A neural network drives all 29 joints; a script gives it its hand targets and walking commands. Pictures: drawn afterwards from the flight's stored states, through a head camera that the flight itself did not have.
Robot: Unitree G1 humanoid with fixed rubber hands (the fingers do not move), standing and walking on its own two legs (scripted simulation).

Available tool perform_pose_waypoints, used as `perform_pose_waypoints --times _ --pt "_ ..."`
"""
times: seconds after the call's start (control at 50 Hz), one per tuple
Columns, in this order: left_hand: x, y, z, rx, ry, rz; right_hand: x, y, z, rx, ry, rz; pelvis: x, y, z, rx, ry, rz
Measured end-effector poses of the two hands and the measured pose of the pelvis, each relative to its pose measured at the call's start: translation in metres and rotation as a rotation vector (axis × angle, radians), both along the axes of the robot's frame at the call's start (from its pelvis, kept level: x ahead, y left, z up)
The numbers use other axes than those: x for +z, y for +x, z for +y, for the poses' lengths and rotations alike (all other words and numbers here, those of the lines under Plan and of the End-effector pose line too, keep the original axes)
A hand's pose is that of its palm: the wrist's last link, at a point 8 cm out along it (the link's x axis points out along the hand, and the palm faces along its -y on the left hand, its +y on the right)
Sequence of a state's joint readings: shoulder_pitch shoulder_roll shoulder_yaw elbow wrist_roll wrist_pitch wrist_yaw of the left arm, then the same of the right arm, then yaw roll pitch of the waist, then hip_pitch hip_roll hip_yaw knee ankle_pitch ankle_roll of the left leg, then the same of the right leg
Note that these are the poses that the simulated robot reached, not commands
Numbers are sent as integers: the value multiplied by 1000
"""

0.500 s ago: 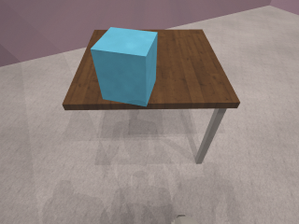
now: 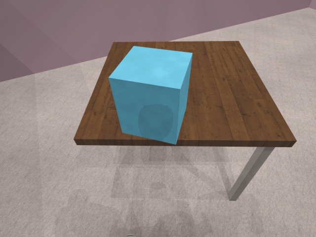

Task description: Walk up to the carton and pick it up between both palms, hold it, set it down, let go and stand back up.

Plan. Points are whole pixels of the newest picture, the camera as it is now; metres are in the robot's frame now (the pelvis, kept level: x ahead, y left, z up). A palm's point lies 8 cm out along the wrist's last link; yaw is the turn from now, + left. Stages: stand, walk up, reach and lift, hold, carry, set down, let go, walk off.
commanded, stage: walk up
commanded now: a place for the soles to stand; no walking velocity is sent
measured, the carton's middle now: (155, 95) +0.58 +0.05 +0.03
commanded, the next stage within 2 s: none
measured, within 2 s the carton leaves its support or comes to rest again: neither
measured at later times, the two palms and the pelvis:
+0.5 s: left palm (68, 195) +0.27 +0.30 -0.08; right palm out of the picture +0.15 -0.20 -0.14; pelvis +0.15 +0.06 +0.00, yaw -3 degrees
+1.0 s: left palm (55, 187) +0.30 +0.36 -0.10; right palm (218, 187) +0.30 -0.14 -0.08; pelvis +0.19 +0.11 +0.01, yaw -4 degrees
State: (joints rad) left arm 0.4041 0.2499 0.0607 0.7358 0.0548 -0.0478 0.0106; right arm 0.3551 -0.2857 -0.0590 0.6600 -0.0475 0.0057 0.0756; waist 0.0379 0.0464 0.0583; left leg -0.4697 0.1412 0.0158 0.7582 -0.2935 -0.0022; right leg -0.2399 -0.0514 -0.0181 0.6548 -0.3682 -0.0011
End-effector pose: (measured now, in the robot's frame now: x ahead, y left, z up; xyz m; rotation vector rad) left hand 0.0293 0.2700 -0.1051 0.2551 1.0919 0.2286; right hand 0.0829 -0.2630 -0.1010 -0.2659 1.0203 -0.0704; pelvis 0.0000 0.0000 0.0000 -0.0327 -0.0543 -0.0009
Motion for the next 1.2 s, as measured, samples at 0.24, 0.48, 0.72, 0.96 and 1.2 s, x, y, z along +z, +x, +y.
perform_pose_waypoints --times 0.24,0.48,0.72,0.96,1.2 --pt "-5 122 32 -119 -58 0 -4 9 49 -160 -20 101 2 81 44 -45 31 -4" --pt "19 237 26 -145 14 -149 -40 60 56 -158 13 262 -6 151 56 -49 24 -8" --pt "-6 248 89 -100 -29 -33 -12 177 106 -89 -8 23 -7 182 102 -58 47 5" --pt "-1 266 92 -128 -77 -45 17 219 120 -70 -9 -89 5 188 112 -60 22 22" --pt "9 258 85 -132 -90 -51 13 190 120 -92 11 -47 13 183 111 -58 29 21"
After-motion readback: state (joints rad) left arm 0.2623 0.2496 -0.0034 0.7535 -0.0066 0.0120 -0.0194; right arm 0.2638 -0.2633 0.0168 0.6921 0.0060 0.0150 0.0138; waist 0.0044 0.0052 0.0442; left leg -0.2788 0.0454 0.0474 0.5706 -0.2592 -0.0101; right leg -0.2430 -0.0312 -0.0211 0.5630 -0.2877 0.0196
